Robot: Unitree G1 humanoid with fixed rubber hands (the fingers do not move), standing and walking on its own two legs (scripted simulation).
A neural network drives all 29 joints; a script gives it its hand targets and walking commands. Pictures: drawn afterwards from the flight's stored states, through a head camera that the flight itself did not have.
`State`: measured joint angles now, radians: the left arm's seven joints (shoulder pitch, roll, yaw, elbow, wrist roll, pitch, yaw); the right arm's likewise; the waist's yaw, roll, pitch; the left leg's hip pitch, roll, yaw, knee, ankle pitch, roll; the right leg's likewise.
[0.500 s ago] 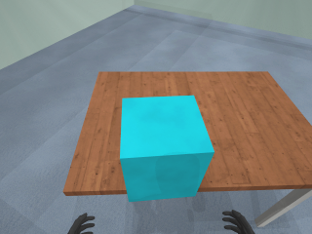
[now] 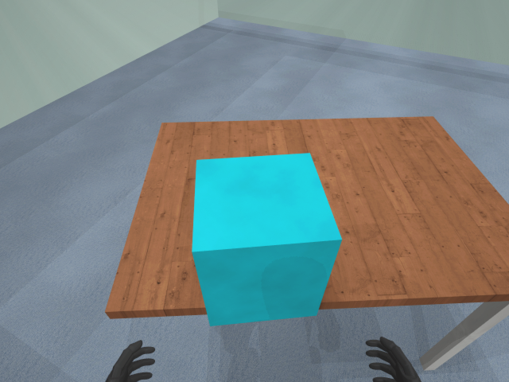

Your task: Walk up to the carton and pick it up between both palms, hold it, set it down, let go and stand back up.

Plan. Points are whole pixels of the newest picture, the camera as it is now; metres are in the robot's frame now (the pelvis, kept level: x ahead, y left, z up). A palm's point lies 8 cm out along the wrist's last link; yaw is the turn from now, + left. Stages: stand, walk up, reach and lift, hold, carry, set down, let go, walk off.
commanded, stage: let go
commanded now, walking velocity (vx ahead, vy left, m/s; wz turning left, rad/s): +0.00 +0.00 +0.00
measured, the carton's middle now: (259, 241) +0.40 +0.00 +0.00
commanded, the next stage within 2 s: stand in 0.08 s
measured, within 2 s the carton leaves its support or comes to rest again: neither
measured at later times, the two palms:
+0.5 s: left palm out of the picture +0.07 +0.27 -0.10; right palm out of the picture +0.07 -0.24 -0.10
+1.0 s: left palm out of the picture -0.01 +0.29 -0.13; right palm out of the picture +0.02 -0.23 -0.12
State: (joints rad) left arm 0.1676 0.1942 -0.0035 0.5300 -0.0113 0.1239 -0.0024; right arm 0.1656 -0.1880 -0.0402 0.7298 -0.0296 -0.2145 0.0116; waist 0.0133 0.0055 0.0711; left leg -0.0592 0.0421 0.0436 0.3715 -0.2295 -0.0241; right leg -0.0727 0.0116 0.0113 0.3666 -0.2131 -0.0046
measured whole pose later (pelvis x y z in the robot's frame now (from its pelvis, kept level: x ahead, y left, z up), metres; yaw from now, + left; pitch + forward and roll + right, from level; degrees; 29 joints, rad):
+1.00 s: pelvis -0.05 +0.03 -0.01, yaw +2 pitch -3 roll +0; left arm 0.38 0.27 -0.01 0.75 0.02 -0.02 0.00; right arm 0.37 -0.26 0.00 0.70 -0.01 -0.01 0.01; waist 0.00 0.00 0.02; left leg -0.27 0.00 0.02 0.56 -0.24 0.02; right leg -0.26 -0.03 0.01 0.54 -0.22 0.04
